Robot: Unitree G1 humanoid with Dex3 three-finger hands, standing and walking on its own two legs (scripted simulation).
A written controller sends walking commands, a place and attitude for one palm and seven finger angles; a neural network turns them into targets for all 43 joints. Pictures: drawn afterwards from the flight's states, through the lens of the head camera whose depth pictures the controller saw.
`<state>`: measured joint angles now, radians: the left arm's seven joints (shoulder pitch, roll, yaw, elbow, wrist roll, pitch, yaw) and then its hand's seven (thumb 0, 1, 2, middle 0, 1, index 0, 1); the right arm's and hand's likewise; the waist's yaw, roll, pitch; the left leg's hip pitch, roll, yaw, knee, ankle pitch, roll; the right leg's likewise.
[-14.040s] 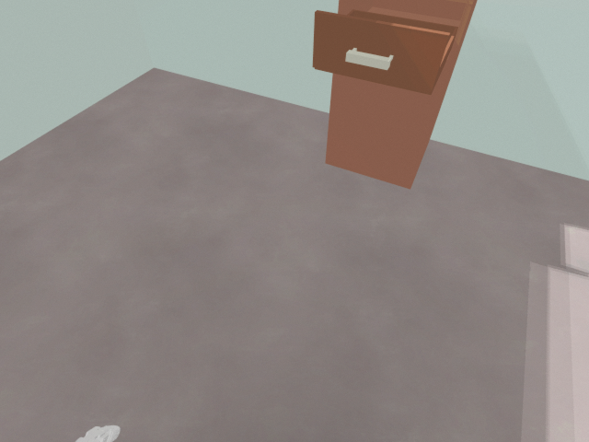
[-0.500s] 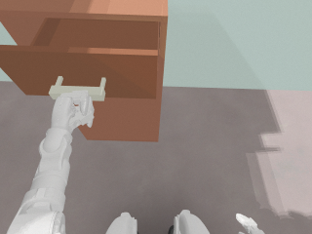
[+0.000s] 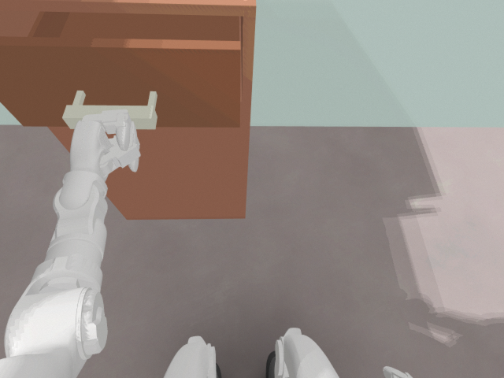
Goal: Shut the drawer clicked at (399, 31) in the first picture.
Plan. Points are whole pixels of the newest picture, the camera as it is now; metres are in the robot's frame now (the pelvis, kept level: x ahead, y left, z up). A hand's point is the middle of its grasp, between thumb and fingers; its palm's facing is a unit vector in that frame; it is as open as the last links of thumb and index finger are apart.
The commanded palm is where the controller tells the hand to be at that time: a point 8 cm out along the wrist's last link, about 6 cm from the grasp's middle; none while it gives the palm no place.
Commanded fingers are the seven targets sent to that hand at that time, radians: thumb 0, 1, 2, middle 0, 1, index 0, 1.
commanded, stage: push the drawer shut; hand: left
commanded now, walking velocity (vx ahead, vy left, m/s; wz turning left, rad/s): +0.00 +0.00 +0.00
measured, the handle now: (114, 107) +0.54 +0.21 +0.05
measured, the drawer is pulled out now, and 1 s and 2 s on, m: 0.07 0.00 0.00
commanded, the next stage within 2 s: pull the fist back off the drawer in 1.18 s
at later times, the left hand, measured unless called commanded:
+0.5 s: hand (138, 117) +0.52 +0.17 +0.06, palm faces -0.03 -1.00 -0.04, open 3.2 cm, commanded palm +0.50 +0.22 +0.06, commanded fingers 0.00 0.90 0.90 -1.40 -1.60 -1.40 -1.60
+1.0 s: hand (131, 106) +0.54 +0.18 +0.06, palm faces -0.03 -1.00 -0.05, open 3.2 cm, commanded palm +0.57 +0.21 +0.06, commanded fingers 0.00 0.90 0.90 -1.40 -1.60 -1.40 -1.60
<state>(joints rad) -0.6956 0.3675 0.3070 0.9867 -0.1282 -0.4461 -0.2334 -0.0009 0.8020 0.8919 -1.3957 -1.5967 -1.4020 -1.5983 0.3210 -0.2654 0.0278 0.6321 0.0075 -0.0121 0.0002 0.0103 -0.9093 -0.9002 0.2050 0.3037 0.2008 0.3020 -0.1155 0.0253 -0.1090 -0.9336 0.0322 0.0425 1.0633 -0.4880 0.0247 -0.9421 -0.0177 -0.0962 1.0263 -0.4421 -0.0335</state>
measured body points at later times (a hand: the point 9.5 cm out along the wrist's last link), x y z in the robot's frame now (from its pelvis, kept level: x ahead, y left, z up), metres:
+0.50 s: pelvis +0.00 +0.00 -0.01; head +0.15 +0.01 +0.42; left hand +0.52 +0.22 +0.06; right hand +0.00 -0.26 -0.12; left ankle +0.01 +0.10 -0.66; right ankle +0.02 -0.10 -0.66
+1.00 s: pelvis -0.01 +0.01 -0.02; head +0.16 +0.04 +0.40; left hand +0.54 +0.24 +0.06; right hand -0.03 -0.25 -0.12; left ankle +0.01 +0.10 -0.66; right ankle +0.02 -0.10 -0.66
